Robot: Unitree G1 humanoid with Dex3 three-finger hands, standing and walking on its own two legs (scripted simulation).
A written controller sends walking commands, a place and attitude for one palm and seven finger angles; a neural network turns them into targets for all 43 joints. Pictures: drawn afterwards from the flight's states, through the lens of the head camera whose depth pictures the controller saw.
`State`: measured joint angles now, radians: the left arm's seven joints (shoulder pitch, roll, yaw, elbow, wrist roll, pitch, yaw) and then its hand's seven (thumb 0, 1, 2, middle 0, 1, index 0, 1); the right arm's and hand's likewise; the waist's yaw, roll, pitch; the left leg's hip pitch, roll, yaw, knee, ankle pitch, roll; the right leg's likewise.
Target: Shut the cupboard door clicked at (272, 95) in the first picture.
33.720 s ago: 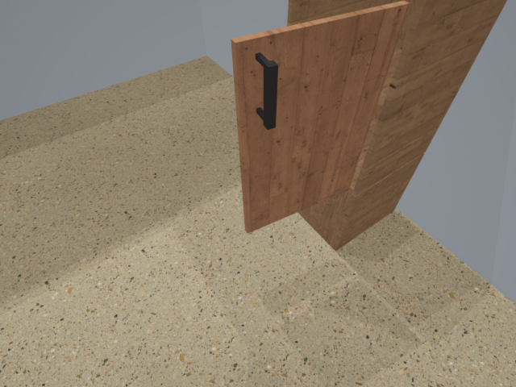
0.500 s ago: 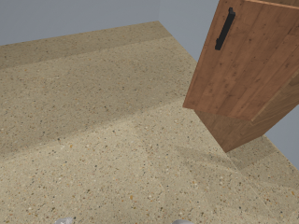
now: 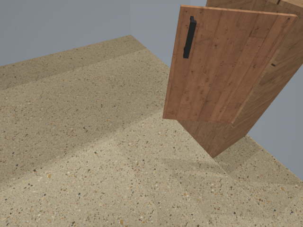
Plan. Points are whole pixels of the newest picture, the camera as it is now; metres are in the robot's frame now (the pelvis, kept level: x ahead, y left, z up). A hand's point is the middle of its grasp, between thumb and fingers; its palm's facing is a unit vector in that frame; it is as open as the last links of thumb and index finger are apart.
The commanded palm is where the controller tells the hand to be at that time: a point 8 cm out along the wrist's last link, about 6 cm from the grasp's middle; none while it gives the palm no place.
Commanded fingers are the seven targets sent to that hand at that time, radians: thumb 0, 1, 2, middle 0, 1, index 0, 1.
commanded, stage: take the last steps up to it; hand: left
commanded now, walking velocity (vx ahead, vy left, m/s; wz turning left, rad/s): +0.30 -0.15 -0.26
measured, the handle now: (188, 37) +0.70 -0.10 +0.16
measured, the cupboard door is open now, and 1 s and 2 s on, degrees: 53 53 53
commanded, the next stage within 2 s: come to a stop and stand still in 0.60 s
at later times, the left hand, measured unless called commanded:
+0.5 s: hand (133, 183) +0.29 +0.07 -0.16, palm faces -0.16 -0.96 -0.21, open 7.3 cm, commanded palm none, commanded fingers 0.00 0.90 0.90 -0.20 -0.30 -0.20 -0.30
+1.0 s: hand (148, 176) +0.32 +0.02 -0.17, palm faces -0.07 -0.98 -0.21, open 7.3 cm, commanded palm none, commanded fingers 0.00 0.90 0.90 -0.20 -0.30 -0.20 -0.30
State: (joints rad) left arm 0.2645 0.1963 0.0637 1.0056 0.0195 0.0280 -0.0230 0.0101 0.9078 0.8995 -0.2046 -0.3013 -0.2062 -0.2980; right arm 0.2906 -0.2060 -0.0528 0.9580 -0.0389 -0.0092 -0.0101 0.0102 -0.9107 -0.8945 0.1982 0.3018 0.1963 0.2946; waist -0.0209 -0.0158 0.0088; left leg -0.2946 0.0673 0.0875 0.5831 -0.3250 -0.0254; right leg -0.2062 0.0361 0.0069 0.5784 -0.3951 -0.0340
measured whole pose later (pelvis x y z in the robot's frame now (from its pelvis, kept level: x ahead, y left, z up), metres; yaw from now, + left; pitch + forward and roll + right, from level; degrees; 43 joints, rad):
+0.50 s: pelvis +0.15 -0.11 +0.00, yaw -8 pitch +0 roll +0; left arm 0.11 0.20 0.06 0.99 0.02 -0.03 -0.03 0.01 0.91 0.90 -0.20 -0.30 -0.20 -0.30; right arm 0.37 -0.20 -0.06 1.09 -0.01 0.01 -0.01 0.01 -0.91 -0.89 0.20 0.30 0.20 0.29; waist -0.05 0.03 0.10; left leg -0.29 0.15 0.05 1.12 -0.51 -0.01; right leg -0.38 -0.01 -0.09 0.61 -0.23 -0.05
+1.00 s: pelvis +0.28 -0.16 +0.00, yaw -7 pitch -1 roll +0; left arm 0.22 0.17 0.03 1.06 0.02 0.03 0.03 0.02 0.93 0.90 -0.20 -0.30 -0.20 -0.30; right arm 0.13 -0.14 -0.02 1.00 -0.01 0.02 -0.05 0.00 -0.91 -0.89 0.20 0.30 0.20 0.29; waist 0.02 -0.01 0.10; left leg -0.26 0.02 0.12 0.54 -0.27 0.04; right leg -0.20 -0.01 -0.04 0.58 -0.34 0.00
